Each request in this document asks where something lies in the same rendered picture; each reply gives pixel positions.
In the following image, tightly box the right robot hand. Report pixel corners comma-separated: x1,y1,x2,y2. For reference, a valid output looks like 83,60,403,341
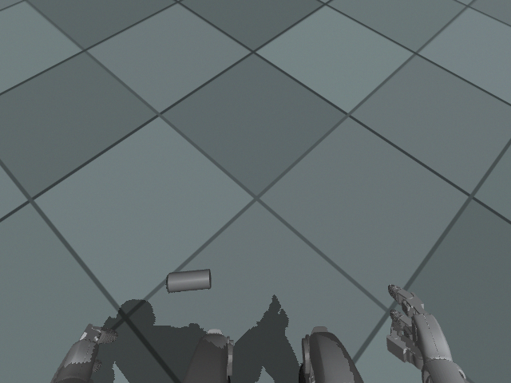
386,284,453,371

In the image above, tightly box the right robot arm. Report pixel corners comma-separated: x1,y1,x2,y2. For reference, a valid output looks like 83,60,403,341
422,359,469,383

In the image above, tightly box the can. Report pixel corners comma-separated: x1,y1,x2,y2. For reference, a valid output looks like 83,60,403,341
168,269,212,292

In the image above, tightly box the left robot hand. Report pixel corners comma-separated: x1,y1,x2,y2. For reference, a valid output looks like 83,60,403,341
50,324,118,383

